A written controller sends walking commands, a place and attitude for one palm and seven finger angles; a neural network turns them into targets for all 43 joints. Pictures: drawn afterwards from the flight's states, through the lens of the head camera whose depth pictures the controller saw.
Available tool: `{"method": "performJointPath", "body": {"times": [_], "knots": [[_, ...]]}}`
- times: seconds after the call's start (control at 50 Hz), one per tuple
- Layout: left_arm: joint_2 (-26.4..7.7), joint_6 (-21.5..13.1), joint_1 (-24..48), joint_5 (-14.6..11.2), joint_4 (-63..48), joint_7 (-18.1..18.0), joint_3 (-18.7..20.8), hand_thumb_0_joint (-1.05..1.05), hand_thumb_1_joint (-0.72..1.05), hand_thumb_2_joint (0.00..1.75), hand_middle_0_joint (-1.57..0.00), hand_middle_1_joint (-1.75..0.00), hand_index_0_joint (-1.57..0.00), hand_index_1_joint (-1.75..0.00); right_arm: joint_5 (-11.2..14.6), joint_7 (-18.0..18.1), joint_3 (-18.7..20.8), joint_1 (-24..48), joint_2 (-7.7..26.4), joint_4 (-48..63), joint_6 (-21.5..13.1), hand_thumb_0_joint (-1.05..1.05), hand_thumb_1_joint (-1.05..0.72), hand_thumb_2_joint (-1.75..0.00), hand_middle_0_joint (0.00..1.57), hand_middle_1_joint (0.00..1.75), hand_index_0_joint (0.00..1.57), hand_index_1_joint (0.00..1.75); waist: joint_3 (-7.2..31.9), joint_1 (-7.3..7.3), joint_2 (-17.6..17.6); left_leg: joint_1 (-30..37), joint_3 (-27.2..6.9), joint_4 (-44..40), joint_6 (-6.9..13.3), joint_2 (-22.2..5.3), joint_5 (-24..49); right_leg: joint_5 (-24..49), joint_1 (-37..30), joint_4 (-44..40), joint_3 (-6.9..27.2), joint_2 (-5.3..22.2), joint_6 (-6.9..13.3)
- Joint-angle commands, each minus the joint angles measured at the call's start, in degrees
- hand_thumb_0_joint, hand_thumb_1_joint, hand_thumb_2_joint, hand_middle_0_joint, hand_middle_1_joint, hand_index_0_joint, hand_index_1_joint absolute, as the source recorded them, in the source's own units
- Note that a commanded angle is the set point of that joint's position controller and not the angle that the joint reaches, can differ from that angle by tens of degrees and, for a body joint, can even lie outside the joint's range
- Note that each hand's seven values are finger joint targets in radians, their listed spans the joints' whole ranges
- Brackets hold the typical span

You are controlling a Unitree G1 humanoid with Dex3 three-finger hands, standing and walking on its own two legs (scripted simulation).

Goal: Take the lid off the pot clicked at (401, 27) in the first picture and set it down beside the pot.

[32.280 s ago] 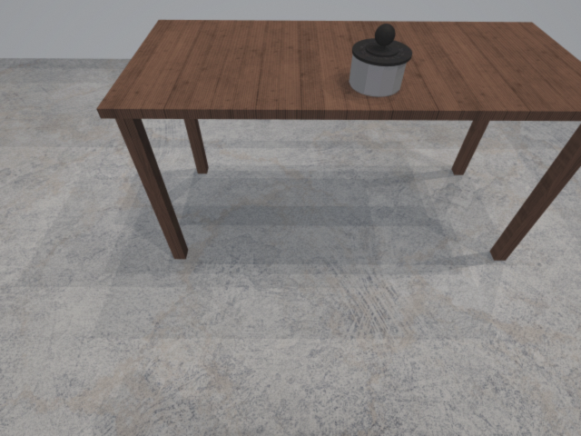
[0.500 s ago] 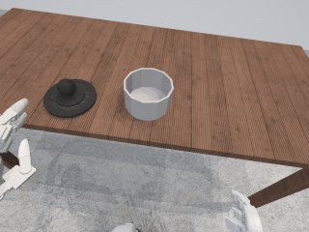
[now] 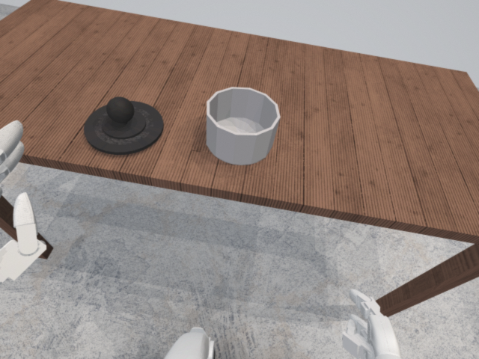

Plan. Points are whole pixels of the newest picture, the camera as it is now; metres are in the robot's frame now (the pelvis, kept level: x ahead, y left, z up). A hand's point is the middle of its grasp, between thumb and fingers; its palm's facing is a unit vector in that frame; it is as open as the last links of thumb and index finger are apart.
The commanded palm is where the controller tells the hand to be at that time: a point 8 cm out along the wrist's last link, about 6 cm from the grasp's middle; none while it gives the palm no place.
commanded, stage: step back with the hand held close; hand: left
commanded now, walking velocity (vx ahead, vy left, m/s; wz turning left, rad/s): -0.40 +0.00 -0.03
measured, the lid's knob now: (120, 110) +0.56 +0.29 +0.05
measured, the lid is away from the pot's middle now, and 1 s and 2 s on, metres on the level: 0.26 0.26 0.26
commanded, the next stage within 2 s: stop stepping back and stand still in 0.58 s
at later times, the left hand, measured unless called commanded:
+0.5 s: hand out of the picture +0.13 +0.24 +0.19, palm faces +0.31 -0.90 -0.32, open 7.4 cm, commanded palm +0.06 +0.29 +0.21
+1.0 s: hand out of the picture +0.01 +0.27 +0.20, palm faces +0.29 -0.88 -0.38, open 7.4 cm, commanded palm -0.05 +0.31 +0.21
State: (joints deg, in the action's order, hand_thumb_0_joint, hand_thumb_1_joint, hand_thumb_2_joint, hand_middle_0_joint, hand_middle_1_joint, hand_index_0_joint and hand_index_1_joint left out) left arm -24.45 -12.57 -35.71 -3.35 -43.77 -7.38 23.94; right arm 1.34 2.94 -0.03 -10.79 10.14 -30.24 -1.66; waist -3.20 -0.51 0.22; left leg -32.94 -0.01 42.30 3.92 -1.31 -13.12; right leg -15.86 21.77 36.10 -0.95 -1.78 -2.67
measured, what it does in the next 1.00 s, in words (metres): walks backwards: left foot, then right foot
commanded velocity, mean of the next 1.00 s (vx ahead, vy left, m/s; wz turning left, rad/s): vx -0.17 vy -0.02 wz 0.01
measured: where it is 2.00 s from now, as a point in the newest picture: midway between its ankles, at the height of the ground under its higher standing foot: outside the picture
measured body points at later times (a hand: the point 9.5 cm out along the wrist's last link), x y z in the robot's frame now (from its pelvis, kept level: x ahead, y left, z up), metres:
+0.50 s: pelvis -0.07 +0.01 -0.01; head -0.05 +0.08 +0.43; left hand +0.11 +0.28 +0.21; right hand +0.08 -0.24 -0.06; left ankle +0.00 +0.10 -0.71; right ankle +0.02 -0.16 -0.70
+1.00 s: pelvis -0.20 +0.04 +0.01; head -0.21 +0.09 +0.45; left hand -0.01 +0.31 +0.22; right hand -0.08 -0.21 -0.05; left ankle -0.09 +0.10 -0.71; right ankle -0.22 -0.07 -0.68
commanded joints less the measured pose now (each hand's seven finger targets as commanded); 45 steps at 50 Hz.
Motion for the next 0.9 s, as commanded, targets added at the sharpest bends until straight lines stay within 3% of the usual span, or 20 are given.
{"method": "performJointPath", "body": {"times": [0.0,0.12,0.2,0.24,0.28,0.32,0.4,0.44,0.46,0.5,0.54,0.64,0.66,0.68,0.7,0.72,0.76,0.8,0.84,0.88], "knots": [[-9.43,-4.69,-0.30,-0.37,-12.28,-1.53,7.42,0.00,0.90,0.90,-0.20,-0.30,-0.20,-0.30,-0.11,0.88,3.99,3.93,8.03,7.68,-3.01,0.00,-0.90,-0.90,0.20,0.30,0.20,0.30,10.24,-0.48,3.15,5.27,-7.99,-12.20,-0.71,-6.26,-18.80,3.26,-1.23,-3.85,4.53,4.76,4.75],[-8.42,-5.43,-0.53,-0.11,-11.33,-1.47,7.92,0.00,0.90,0.90,-0.20,-0.30,-0.20,-0.30,-0.75,0.90,4.26,3.34,8.26,6.82,-3.91,0.00,-0.90,-0.90,0.20,0.30,0.20,0.30,10.24,-0.21,13.09,-2.74,-14.15,-24.78,1.80,-14.29,-28.01,-8.86,-7.28,8.65,-1.01,-1.66,2.40],[-9.01,-5.60,-0.46,-0.48,-11.13,-1.19,7.54,0.00,0.90,0.90,-0.20,-0.30,-0.20,-0.30,-1.00,0.27,4.80,1.73,8.11,6.10,-3.91,0.00,-0.90,-0.90,0.20,0.30,0.20,0.30,12.64,0.28,8.99,3.20,-9.81,-18.49,0.48,-12.82,-18.34,-6.21,-7.60,0.13,-0.40,-0.29,3.60],[-8.58,-5.30,1.56,0.47,-10.69,-0.93,5.57,0.00,0.90,0.90,-0.20,-0.30,-0.20,-0.30,-0.88,0.32,4.44,2.91,7.98,6.72,-3.06,0.00,-0.90,-0.90,0.20,0.30,0.20,0.30,8.60,-0.13,1.11,-0.72,-3.81,-8.26,-2.08,-7.03,-25.96,-5.04,-4.40,-7.18,3.88,4.67,5.94],[-9.76,-4.78,4.35,0.55,-10.10,-1.38,5.10,0.00,0.90,0.90,-0.20,-0.30,-0.20,-0.30,-0.90,0.40,4.72,3.81,7.05,5.69,-2.39,0.00,-0.90,-0.90,0.20,0.30,0.20,0.30,6.15,-0.15,-11.30,6.68,0.84,18.00,-5.07,1.68,-20.55,-16.06,13.99,-21.20,20.10,19.52,12.15],[-8.28,-2.81,5.87,0.57,-8.10,-1.26,3.69,0.00,0.90,0.90,-0.20,-0.30,-0.20,-0.30,-1.40,-0.43,3.73,4.29,5.07,3.77,-0.82,0.00,-0.90,-0.90,0.20,0.30,0.20,0.30,8.39,-0.91,-14.33,9.95,-3.84,27.47,-4.21,-0.15,-18.20,1.20,14.37,-18.04,16.90,22.14,13.40],[-9.48,-4.56,7.20,0.29,-11.26,-1.61,5.12,0.00,0.90,0.90,-0.20,-0.30,-0.20,-0.30,-0.13,0.17,3.21,4.64,6.82,4.57,-1.39,0.00,-0.90,-0.90,0.20,0.30,0.20,0.30,7.11,-2.21,0.30,13.03,-4.01,-11.87,-2.85,-2.31,-10.20,13.34,7.64,1.86,6.15,11.82,5.53],[-9.60,-6.52,9.08,-0.49,-15.03,-1.73,5.50,0.00,0.90,0.90,-0.20,-0.30,-0.20,-0.30,-1.07,0.12,4.58,4.11,7.76,4.94,-4.13,0.00,-0.90,-0.90,0.20,0.30,0.20,0.30,6.42,-2.45,20.96,8.17,-16.84,-25.31,3.75,-16.90,10.44,-14.03,8.25,22.14,1.07,-2.45,1.90],[-11.06,-6.72,7.18,-1.14,-13.46,-1.52,6.25,0.00,0.90,0.90,-0.20,-0.30,-0.20,-0.30,-1.56,-0.57,4.08,2.59,6.87,3.42,-5.92,0.00,-0.90,-0.90,0.20,0.30,0.20,0.30,9.98,-2.65,18.02,4.05,-21.05,-28.65,3.23,-19.93,-0.49,-17.06,5.84,33.17,6.32,-1.91,2.01],[-9.45,-5.70,4.46,-1.69,-14.91,-2.10,6.96,0.00,0.90,0.90,-0.20,-0.30,-0.20,-0.30,-1.59,-1.62,5.16,2.53,7.47,3.47,-5.44,0.00,-0.90,-0.90,0.20,0.30,0.20,0.30,12.19,-1.49,13.81,8.21,-15.80,-21.98,4.18,-18.30,12.77,-15.98,8.25,33.64,7.59,-2.24,1.50],[-6.55,-4.28,2.05,-1.34,-12.58,-1.73,5.13,0.00,0.90,0.90,-0.20,-0.30,-0.20,-0.30,-1.30,-2.52,5.08,2.03,7.12,2.48,-5.14,0.00,-0.90,-0.90,0.20,0.30,0.20,0.30,11.44,-0.37,10.49,12.10,-11.92,-20.65,3.45,-16.16,16.36,-12.42,6.45,21.74,4.73,-2.01,1.39],[-6.53,-4.03,-0.52,-0.88,-11.78,-0.63,2.45,0.00,0.90,0.90,-0.20,-0.30,-0.20,-0.30,-2.30,-2.52,4.13,2.53,7.60,4.41,-5.55,0.00,-0.90,-0.90,0.20,0.30,0.20,0.30,12.49,0.08,12.45,11.22,-12.07,-24.82,-0.13,-13.56,-7.95,-6.90,-7.27,-3.91,-0.85,-3.05,3.05],[5.26,8.60,9.08,5.33,42.32,5.46,-15.94,0.00,0.90,0.90,-0.20,-0.30,-0.20,-0.30,-2.61,-2.52,7.53,0.65,18.93,-7.24,-4.80,0.00,-0.90,-0.90,0.20,0.30,0.20,0.30,7.52,-6.63,7.56,8.91,-14.17,-0.88,-2.43,-10.03,12.99,3.89,-4.59,-7.20,3.66,6.87,3.50],[-11.79,-1.77,19.09,-1.99,-26.37,1.91,3.04,0.00,0.90,0.90,-0.20,-0.30,-0.20,-0.30,0.36,-2.47,6.02,7.08,5.71,7.26,-5.05,0.00,-0.90,-0.90,0.20,0.30,0.20,0.30,17.49,1.26,-0.69,22.52,-3.89,-6.09,-4.83,-4.96,-13.35,4.63,-3.73,-19.39,0.79,3.76,3.91],[-22.22,-5.04,7.99,-0.33,-18.93,-0.13,11.64,0.00,0.90,0.90,-0.20,-0.30,-0.20,-0.30,-1.10,-0.16,3.51,4.24,7.58,7.72,-4.87,0.00,-0.90,-0.90,0.20,0.30,0.20,0.30,10.74,-0.71,-10.61,11.14,-2.53,0.73,-4.88,-0.34,-21.65,-4.86,-1.51,-20.45,4.54,9.39,8.85],[-15.15,-3.91,-1.22,-1.82,-11.86,-0.57,9.52,0.00,0.90,0.90,-0.20,-0.30,-0.20,-0.30,-1.24,-0.02,2.88,3.87,5.03,7.38,-3.77,0.00,-0.90,-0.90,0.20,0.30,0.20,0.30,10.10,-0.64,-9.81,10.33,1.30,12.84,-5.53,0.90,-15.92,-5.40,2.43,-20.38,9.54,16.96,12.00],[-10.64,-2.00,-0.62,-0.84,-13.13,-1.00,5.93,0.00,0.90,0.90,-0.20,-0.30,-0.20,-0.30,0.66,-0.68,3.85,3.79,6.60,7.41,-1.60,0.00,-0.90,-0.90,0.20,0.30,0.20,0.30,13.75,-1.32,-13.69,10.14,-3.55,22.83,-4.20,0.16,-11.89,15.03,1.66,-14.33,13.17,19.76,13.81],[-9.24,-0.82,2.12,-1.09,-13.55,-1.61,5.21,0.00,0.90,0.90,-0.20,-0.30,-0.20,-0.30,0.57,-0.50,2.54,4.92,6.10,8.03,0.09,0.00,-0.90,-0.90,0.20,0.30,0.20,0.30,5.92,-2.69,-2.58,12.74,-6.72,4.84,-2.74,-3.54,-12.37,0.99,9.48,-8.37,5.95,15.76,8.78],[-8.81,-1.87,1.58,-0.20,-10.89,-2.79,6.29,0.00,0.90,0.90,-0.20,-0.30,-0.20,-0.30,0.29,0.48,2.47,4.36,8.70,8.37,-1.42,0.00,-0.90,-0.90,0.20,0.30,0.20,0.30,2.17,-1.00,19.13,7.36,-15.13,-23.64,-0.37,-7.04,-19.59,-9.85,6.03,5.88,-1.97,1.23,4.05],[-9.96,-1.94,1.89,-0.11,-7.13,-2.41,6.04,0.00,0.90,0.90,-0.20,-0.30,-0.20,-0.30,0.30,0.07,2.98,3.13,8.25,7.53,-3.94,0.00,-0.90,-0.90,0.20,0.30,0.20,0.30,6.26,-0.74,17.18,0.30,-24.02,-35.32,0.40,-10.81,-33.36,-14.88,-1.55,20.26,-0.66,-4.61,2.80]]}}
